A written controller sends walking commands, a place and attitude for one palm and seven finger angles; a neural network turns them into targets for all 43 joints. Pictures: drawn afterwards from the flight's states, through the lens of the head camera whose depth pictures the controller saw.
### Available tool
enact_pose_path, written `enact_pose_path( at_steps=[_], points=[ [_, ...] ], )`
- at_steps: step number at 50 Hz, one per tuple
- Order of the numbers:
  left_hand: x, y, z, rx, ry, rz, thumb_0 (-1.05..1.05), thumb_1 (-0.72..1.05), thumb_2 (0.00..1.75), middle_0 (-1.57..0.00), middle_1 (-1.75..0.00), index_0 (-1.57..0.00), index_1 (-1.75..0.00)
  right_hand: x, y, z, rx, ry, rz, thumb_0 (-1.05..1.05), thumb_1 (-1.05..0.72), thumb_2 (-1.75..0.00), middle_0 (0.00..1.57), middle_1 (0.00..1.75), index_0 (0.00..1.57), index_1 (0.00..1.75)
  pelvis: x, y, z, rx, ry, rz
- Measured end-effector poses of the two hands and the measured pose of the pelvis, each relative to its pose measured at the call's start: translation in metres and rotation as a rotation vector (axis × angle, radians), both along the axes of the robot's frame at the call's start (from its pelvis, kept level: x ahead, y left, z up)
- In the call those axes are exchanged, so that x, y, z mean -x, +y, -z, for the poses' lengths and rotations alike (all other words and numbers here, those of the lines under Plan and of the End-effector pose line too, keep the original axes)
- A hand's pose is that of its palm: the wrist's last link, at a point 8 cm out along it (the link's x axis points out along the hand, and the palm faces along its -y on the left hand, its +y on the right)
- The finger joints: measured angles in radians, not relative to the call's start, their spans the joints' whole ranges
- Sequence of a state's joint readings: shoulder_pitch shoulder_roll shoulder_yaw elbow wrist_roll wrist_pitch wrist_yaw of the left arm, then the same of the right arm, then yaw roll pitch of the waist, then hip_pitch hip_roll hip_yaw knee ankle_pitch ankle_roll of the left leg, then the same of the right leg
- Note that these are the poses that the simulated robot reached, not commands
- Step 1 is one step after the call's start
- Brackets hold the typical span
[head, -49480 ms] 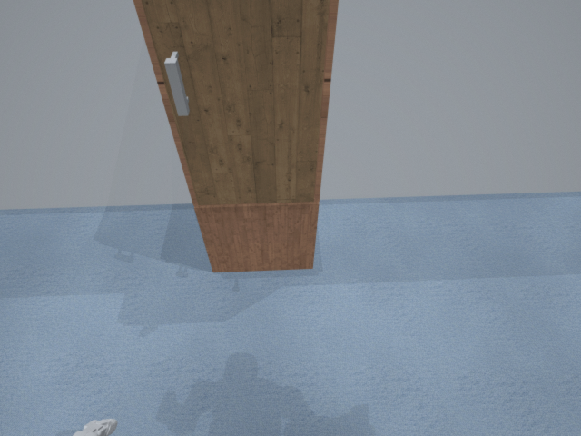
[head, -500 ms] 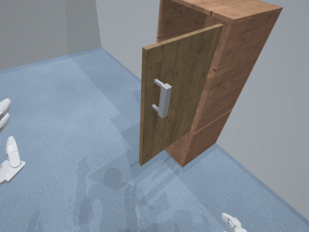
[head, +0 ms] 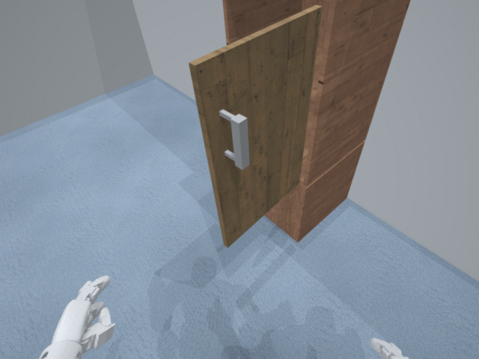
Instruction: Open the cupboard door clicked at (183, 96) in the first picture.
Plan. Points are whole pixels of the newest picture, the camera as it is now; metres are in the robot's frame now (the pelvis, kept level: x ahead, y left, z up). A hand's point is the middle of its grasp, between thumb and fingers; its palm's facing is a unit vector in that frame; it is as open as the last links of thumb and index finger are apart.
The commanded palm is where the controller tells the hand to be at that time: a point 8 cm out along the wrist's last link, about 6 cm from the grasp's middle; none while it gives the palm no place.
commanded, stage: let the arm hang, fingers relaxed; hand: left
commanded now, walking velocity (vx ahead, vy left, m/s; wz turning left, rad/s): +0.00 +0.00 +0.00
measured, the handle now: (233, 139) +0.52 +0.03 +0.09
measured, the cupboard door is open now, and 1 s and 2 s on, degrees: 94 94 94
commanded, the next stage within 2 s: look to check the result in 0.94 s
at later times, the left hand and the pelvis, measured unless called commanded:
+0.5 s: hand out of the picture -0.06 +0.16 -0.15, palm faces +0.06 -0.97 -0.23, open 7.3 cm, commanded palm none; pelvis +0.00 -0.02 +0.02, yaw +1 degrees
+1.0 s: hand out of the picture -0.02 +0.13 -0.16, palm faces +0.07 -0.98 -0.17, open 7.3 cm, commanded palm none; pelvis +0.01 -0.02 +0.02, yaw +0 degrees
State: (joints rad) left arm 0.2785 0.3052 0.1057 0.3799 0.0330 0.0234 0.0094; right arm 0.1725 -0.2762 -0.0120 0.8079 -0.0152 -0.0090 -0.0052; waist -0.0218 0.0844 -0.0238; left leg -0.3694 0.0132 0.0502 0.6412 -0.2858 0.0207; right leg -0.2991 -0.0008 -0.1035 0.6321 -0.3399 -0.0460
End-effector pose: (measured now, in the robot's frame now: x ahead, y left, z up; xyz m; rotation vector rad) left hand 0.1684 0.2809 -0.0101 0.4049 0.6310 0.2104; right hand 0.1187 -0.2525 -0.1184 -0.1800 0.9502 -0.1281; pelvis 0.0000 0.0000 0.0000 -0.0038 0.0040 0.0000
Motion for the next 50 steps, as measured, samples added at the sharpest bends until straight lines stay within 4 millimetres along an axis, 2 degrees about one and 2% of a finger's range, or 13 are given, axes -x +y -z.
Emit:
enact_pose_path(
  at_steps=[3, 5, 6, 9, 12, 16, 20, 23, 27, 38, 50],
  points=[
    [0.044, -0.037, 0.076, 0.153, 0.279, -0.033, 0.0, 0.91, 0.9, -0.2, -0.29, -0.19, -0.29, 0.031, -0.011, 0.007, 0.04, 0.116, 0.03, 0.01, -0.9, -0.9, 0.2, 0.3, 0.2, 0.3, 0.002, -0.005, 0.004, 0.003, -0.03, -0.011],
    [0.078, -0.065, 0.111, 0.25, 0.435, -0.049, 0.01, 0.91, 0.9, -0.2, -0.29, -0.19, -0.29, 0.055, -0.013, 0.008, 0.059, 0.2, 0.048, 0.01, -0.9, -0.9, 0.2, 0.3, 0.2, 0.3, 0.003, -0.007, 0.004, -0.001, -0.046, -0.012],
    [0.094, -0.074, 0.121, 0.289, 0.487, -0.084, 0.0, 0.93, 0.9, -0.2, -0.29, -0.2, -0.29, 0.067, -0.013, 0.007, 0.065, 0.244, 0.053, 0.01, -0.9, -0.9, 0.2, 0.3, 0.2, 0.3, 0.003, -0.009, 0.002, -0.002, -0.048, -0.014],
    [0.128, -0.069, 0.127, 0.299, 0.562, -0.181, -0.03, 1.02, 0.9, -0.21, -0.3, -0.21, -0.3, 0.102, -0.009, 0.004, 0.062, 0.377, 0.043, 0.01, -0.91, -0.9, 0.2, 0.3, 0.2, 0.3, 0.003, -0.015, -0.006, 0.005, -0.041, -0.028],
    [0.162, -0.065, 0.124, 0.288, 0.656, -0.215, -0.03, 1.02, 0.9, -0.21, -0.3, -0.21, -0.3, 0.128, -0.001, 0.005, 0.034, 0.47, 0.047, 0.01, -0.91, -0.9, 0.2, 0.3, 0.2, 0.3, 0.004, -0.018, -0.012, 0.006, -0.034, -0.03],
    [0.203, -0.063, 0.116, 0.26, 0.774, -0.254, -0.02, 0.98, 0.9, -0.21, -0.3, -0.2, -0.3, 0.149, 0.013, 0.012, -0.02, 0.527, 0.064, 0.01, -0.9, -0.9, 0.2, 0.3, 0.2, 0.3, 0.004, -0.018, -0.015, 0.003, -0.035, -0.023],
    [0.228, -0.065, 0.109, 0.242, 0.845, -0.282, -0.01, 0.95, 0.9, -0.2, -0.3, -0.2, -0.29, 0.159, 0.027, 0.018, -0.072, 0.546, 0.075, 0.01, -0.9, -0.9, 0.2, 0.3, 0.2, 0.3, 0.004, -0.018, -0.017, -0.001, -0.042, -0.014],
    [0.235, -0.07, 0.107, 0.242, 0.86, -0.291, 0.0, 0.93, 0.9, -0.2, -0.3, -0.2, -0.29, 0.162, 0.037, 0.022, -0.102, 0.551, 0.077, 0.01, -0.9, -0.9, 0.2, 0.3, 0.2, 0.3, 0.004, -0.018, -0.017, -0.003, -0.047, -0.011],
    [0.232, -0.081, 0.11, 0.262, 0.845, -0.288, 0.0, 0.92, 0.9, -0.2, -0.3, -0.2, -0.29, 0.162, 0.045, 0.025, -0.126, 0.548, 0.076, 0.01, -0.9, -0.9, 0.2, 0.3, 0.2, 0.3, 0.004, -0.019, -0.017, -0.005, -0.051, -0.008],
    [0.196, -0.111, 0.121, 0.342, 0.761, -0.231, 0.0, 0.91, 0.9, -0.2, -0.3, -0.2, -0.29, 0.156, 0.046, 0.022, -0.116, 0.525, 0.093, 0.0, -0.9, -0.9, 0.2, 0.3, 0.2, 0.3, 0.0, -0.02, -0.016, -0.01, -0.046, -0.005],
    [0.192, -0.099, 0.119, 0.316, 0.774, -0.241, 0.0, 0.92, 0.9, -0.2, -0.3, -0.2, -0.29, 0.149, 0.039, 0.018, -0.092, 0.53, 0.101, 0.0, -0.91, -0.9, 0.2, 0.3, 0.2, 0.3, -0.007, -0.02, -0.017, -0.01, -0.04, -0.003]
  ],
)
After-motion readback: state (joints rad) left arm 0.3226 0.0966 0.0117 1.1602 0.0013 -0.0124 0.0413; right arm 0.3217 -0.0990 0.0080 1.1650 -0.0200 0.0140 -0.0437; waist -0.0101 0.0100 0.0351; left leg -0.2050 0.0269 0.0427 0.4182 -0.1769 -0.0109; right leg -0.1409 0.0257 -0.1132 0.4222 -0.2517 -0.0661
